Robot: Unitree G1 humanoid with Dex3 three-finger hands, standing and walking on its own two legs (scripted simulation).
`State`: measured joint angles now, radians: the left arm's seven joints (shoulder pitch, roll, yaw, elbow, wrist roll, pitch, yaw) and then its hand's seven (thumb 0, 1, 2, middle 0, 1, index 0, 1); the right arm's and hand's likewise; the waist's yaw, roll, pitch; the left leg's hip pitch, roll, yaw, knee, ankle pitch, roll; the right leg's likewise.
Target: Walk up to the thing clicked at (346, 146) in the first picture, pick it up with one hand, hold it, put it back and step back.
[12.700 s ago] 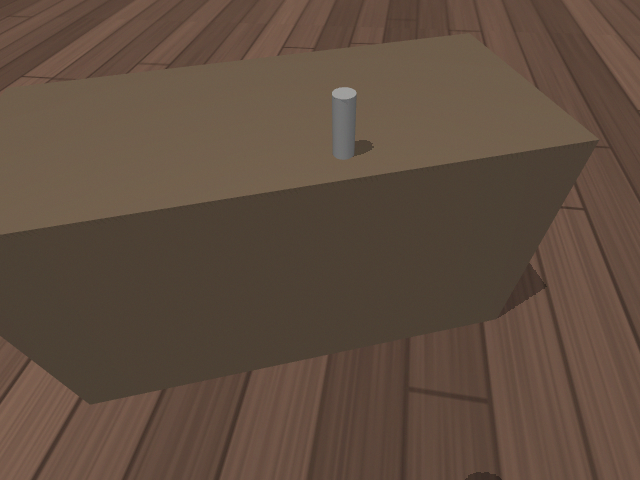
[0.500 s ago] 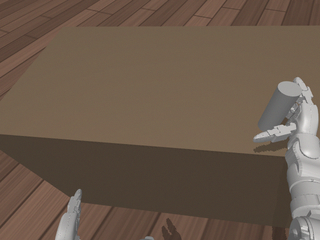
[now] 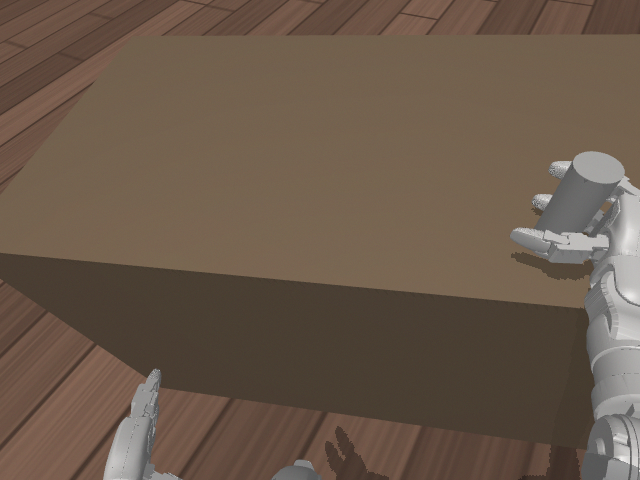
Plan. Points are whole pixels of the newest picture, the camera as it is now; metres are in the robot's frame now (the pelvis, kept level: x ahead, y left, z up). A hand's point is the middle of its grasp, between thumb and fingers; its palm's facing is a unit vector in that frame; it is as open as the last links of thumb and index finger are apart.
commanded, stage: close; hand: right
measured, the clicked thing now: (569, 210) +0.44 -0.21 +0.09
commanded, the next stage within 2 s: settle in 0.08 s
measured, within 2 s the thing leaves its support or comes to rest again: leaves its support in 0.34 s
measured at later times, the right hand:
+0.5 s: hand (572, 189) +0.46 -0.21 +0.11, palm faces +0.22 +0.98 +0.01, open 7.6 cm
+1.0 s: hand (575, 169) +0.46 -0.20 +0.14, palm faces +0.21 +0.98 -0.01, open 7.6 cm
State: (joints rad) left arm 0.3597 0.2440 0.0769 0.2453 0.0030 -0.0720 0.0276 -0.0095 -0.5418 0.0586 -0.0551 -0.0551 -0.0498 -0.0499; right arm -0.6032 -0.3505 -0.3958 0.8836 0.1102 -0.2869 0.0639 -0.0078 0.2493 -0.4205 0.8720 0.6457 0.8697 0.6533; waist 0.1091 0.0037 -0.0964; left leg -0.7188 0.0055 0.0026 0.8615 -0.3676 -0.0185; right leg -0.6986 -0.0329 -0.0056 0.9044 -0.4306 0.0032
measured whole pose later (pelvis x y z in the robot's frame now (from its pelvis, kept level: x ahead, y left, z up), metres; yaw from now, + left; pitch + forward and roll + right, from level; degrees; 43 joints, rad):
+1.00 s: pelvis +0.01 +0.00 +0.02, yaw +0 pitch +10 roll +1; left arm 0.31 0.24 0.07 0.39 -0.01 -0.09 0.05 -0.01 -0.54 0.06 -0.06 -0.06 -0.05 -0.05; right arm -0.68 -0.35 -0.33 0.83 0.11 -0.17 0.02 0.00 0.15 -1.03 0.92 1.21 0.89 1.20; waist 0.08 -0.01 -0.08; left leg -0.58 0.01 0.00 0.73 -0.32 -0.02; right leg -0.56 -0.03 -0.01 0.77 -0.38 0.00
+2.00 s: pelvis +0.01 +0.00 +0.04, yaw -1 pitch +2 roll +0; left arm 0.29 0.24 0.09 0.53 -0.04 -0.09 0.06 -0.01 -0.52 0.04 -0.05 -0.06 -0.05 -0.05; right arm -0.54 -0.29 -0.27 0.34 0.18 0.22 0.02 0.00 0.16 -1.07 0.91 1.23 0.89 1.21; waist 0.00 -0.06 -0.08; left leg -0.35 0.02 0.00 0.59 -0.28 -0.02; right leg -0.32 -0.01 -0.01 0.60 -0.32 0.01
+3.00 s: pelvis +0.00 +0.01 +0.04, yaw -2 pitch -2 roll +0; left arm 0.25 0.25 0.10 0.63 -0.05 -0.20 0.05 -0.01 -0.53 0.05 -0.05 -0.05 -0.04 -0.05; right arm -0.50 -0.30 -0.31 -0.06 0.22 0.65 0.02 0.00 0.16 -1.07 0.91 1.23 0.89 1.22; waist -0.01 -0.09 -0.07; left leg -0.25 0.03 0.03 0.54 -0.25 -0.01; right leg -0.22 -0.01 0.02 0.53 -0.27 0.01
